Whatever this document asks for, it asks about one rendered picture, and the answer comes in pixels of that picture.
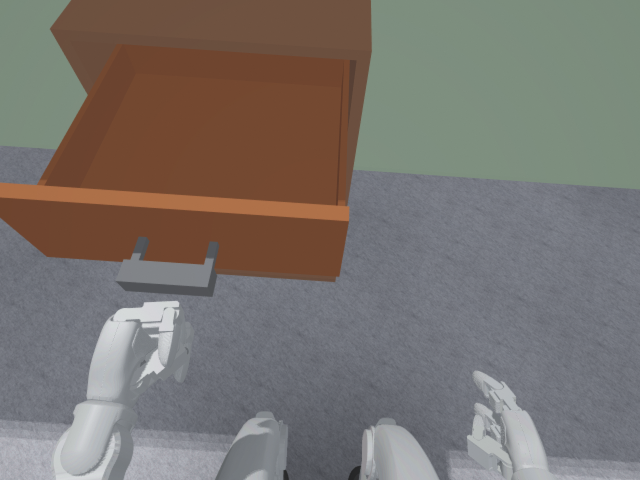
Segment robot thigh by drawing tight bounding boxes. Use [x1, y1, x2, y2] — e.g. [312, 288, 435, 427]
[215, 417, 288, 480]
[362, 424, 440, 480]

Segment robot right thigh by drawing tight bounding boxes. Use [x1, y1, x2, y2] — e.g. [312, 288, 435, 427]
[362, 424, 440, 480]

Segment drawer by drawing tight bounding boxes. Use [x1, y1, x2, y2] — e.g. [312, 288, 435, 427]
[0, 44, 350, 277]

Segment cabinet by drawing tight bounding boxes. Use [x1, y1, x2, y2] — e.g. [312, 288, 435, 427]
[50, 0, 372, 282]

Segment left robot hand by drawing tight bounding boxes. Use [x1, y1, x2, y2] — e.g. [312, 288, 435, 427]
[86, 301, 195, 408]

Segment robot left thigh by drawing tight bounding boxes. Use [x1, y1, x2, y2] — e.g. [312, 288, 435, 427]
[215, 417, 288, 480]

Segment handle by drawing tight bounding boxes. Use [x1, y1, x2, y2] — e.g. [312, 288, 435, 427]
[116, 237, 219, 297]

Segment robot left forearm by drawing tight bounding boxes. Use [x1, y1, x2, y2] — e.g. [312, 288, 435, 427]
[51, 400, 138, 480]

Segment right robot hand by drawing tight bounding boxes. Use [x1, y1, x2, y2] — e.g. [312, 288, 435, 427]
[467, 371, 550, 480]

